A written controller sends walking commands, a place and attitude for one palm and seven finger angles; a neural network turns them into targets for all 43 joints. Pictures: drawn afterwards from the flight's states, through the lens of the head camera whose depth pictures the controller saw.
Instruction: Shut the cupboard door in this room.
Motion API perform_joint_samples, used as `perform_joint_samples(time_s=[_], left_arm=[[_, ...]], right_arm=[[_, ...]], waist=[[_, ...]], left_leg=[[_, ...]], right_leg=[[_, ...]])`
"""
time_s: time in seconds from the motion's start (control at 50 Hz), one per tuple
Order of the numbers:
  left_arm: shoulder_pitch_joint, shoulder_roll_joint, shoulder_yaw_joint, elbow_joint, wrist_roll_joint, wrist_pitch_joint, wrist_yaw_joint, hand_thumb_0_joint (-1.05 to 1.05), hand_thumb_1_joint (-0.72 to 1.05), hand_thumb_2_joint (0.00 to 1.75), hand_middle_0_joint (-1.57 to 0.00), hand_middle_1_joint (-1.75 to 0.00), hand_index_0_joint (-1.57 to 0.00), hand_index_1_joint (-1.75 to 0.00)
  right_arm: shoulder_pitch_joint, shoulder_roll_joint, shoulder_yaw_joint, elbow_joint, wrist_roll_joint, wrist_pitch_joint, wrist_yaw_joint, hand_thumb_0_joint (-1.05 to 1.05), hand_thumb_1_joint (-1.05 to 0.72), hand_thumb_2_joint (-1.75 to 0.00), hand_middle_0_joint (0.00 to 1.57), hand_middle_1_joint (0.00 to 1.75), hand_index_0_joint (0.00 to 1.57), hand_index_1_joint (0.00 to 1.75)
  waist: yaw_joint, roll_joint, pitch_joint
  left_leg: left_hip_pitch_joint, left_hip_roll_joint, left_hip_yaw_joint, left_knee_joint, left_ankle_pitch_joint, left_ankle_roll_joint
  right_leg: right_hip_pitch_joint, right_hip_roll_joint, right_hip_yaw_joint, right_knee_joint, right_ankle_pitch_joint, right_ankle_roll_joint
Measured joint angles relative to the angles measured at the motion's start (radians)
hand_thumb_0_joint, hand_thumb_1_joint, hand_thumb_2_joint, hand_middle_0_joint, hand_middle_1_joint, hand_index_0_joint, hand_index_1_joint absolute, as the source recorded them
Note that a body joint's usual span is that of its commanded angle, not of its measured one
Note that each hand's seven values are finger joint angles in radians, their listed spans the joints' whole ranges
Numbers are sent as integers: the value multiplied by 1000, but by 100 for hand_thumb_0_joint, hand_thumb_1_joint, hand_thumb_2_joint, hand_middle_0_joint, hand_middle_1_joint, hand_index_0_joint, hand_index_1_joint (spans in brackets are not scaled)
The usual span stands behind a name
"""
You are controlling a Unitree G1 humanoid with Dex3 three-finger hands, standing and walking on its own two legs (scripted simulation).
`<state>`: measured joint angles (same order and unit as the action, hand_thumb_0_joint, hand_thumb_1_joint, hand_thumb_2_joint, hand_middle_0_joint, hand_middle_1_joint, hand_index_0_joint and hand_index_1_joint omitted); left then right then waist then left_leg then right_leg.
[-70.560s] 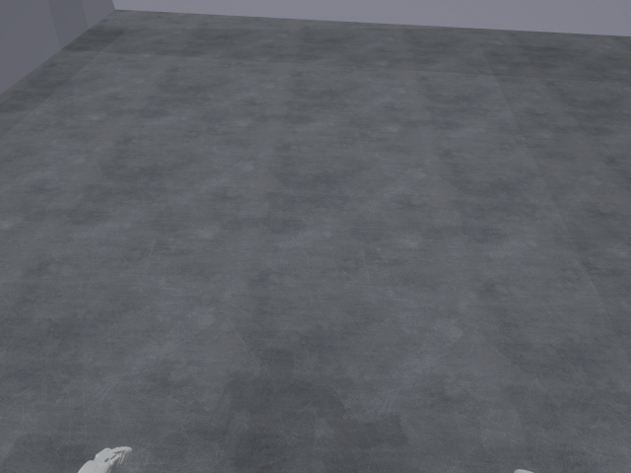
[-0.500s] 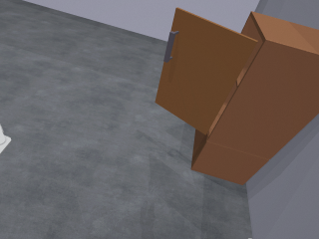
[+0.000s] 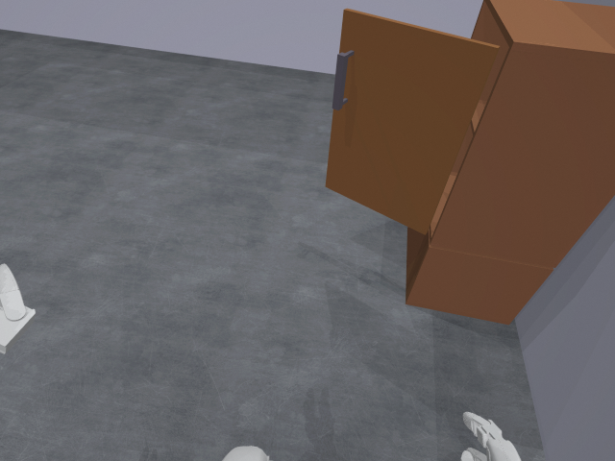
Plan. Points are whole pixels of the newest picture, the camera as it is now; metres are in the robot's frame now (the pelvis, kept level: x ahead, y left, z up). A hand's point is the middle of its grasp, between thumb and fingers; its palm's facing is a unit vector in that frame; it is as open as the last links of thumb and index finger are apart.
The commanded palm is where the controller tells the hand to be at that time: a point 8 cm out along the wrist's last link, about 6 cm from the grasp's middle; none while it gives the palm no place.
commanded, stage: stop stepping back and stand still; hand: left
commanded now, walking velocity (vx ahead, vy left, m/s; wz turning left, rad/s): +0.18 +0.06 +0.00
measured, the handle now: (343, 80) +1.09 +0.02 +0.04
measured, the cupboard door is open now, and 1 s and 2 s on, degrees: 66 66 66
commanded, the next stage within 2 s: let the arm hang, fingers relaxed in 1.42 s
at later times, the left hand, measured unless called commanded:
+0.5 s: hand (47, 277) +0.24 +0.32 +0.15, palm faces +0.37 -0.75 -0.54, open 7.4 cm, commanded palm +0.19 +0.35 +0.19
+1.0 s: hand (29, 264) +0.25 +0.34 +0.16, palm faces +0.40 -0.79 -0.47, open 7.4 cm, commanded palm +0.20 +0.37 +0.19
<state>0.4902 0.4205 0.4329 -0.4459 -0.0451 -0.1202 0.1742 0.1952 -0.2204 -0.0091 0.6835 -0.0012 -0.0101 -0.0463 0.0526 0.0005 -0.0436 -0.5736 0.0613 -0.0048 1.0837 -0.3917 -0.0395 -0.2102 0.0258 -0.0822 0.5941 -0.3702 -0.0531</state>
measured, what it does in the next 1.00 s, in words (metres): steps on the spot: left foot, then right foot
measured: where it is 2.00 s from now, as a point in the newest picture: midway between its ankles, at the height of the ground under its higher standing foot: outside the picture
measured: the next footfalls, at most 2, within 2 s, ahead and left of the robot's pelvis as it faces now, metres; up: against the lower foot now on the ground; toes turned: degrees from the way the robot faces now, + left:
left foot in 0.14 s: +0.09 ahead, +0.17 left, +0.00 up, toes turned +4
right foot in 0.32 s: +0.09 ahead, -0.05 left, +0.00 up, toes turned -3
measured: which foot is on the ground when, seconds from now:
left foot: up 0.00-0.12, down 0.14-1.00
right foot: down 0.00-0.14, up 0.16-0.30, down 0.32-1.00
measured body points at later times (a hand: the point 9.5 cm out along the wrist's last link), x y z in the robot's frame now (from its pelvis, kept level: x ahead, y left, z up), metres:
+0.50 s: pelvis +0.05 +0.05 +0.01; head +0.07 +0.04 +0.46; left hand +0.22 +0.35 +0.18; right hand +0.18 -0.18 -0.11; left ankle +0.04 +0.17 -0.71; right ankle +0.05 -0.05 -0.72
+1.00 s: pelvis +0.06 +0.07 +0.01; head +0.07 +0.08 +0.46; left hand +0.23 +0.38 +0.18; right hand +0.23 -0.15 -0.07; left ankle +0.05 +0.17 -0.72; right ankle +0.05 -0.05 -0.72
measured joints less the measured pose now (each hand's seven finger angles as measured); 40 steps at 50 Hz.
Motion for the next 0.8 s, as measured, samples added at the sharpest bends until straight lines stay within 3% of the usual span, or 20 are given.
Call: perform_joint_samples(time_s=[0.06,0.12,0.16,0.22,0.26,0.32,0.38,0.5,0.54,0.62,0.72,0.8], left_arm=[[-15,-92,-71,3,10,8,11,1,89,90,-20,-30,-21,-30],[-19,-107,-99,-75,17,-8,19,2,88,90,-21,-30,-21,-30],[-29,-63,-69,-130,17,-37,25,2,88,90,-21,-30,-21,-30],[-51,45,23,-142,11,-75,20,2,88,90,-21,-30,-21,-30],[-53,99,79,-132,4,-89,10,2,88,90,-21,-30,-21,-30],[-3,132,134,-116,-7,-98,3,1,88,90,-21,-30,-21,-30],[63,96,105,-73,-11,-95,-12,1,89,90,-20,-30,-21,-30],[162,-10,-21,-16,-4,-42,-12,1,88,90,-21,-30,-22,-30],[153,-27,-40,-23,2,-36,-5,1,88,90,-21,-30,-22,-30],[77,-28,-37,-48,10,-37,7,2,88,90,-21,-30,-22,-30],[11,-2,7,-76,17,-82,12,2,88,90,-21,-30,-22,-30],[36,11,15,-59,8,-100,2,1,89,90,-21,-30,-21,-30]], right_arm=[[49,-1,-2,10,3,-9,-26,2,-91,-89,20,30,20,30],[69,-9,-3,-7,-3,-39,-50,2,-91,-89,20,30,20,30],[47,-6,-13,-26,-4,-60,-57,2,-91,-89,20,30,20,30],[3,48,-7,-34,-10,-77,-42,2,-91,-89,20,30,20,30],[-2,78,9,-46,-8,-83,-17,2,-91,-89,20,30,20,30],[10,97,34,-77,5,-80,18,2,-91,-89,20,30,20,30],[22,85,39,-78,16,-63,36,2,-91,-89,20,30,20,30],[47,35,20,-29,23,-21,12,2,-91,-89,21,30,20,30],[54,17,14,-19,17,-23,-6,2,-91,-89,21,30,20,30],[39,16,1,-3,13,-30,-32,2,-91,-89,20,30,20,30],[-10,20,0,-53,17,-62,-24,2,-91,-89,20,30,20,30],[-45,30,7,-96,24,-57,-7,2,-91,-89,20,30,20,30]], waist=[[-9,-42,-15],[-28,-74,9],[-44,-83,45],[-61,-97,96],[-76,-80,108],[-81,-41,105],[-95,30,93],[-79,44,58],[-71,33,67],[-37,-29,83],[-52,-25,80],[-76,-5,62]], left_leg=[[74,29,15,-111,18,18],[213,33,44,-367,50,33],[230,18,55,-399,99,9],[246,12,80,-400,79,10],[262,18,76,-442,98,9],[265,34,88,-461,102,3],[253,53,79,-443,80,1],[245,-13,41,-385,-2,20],[284,-19,40,-469,78,29],[334,-44,57,-508,61,49],[339,-33,57,-529,69,51],[331,-29,67,-539,75,54]], right_leg=[[39,-42,-12,-16,-24,17],[42,-81,-18,36,-62,36],[-9,-96,9,158,-120,37],[-98,-57,59,300,-151,44],[-113,-33,38,231,-105,53],[-87,-14,3,21,47,59],[-76,8,-10,-20,93,14],[-66,-13,5,-37,68,18],[-55,-19,-3,-23,52,28],[-28,-43,14,-20,42,52],[-1,-28,14,-91,76,49],[-7,-24,24,-116,97,53]])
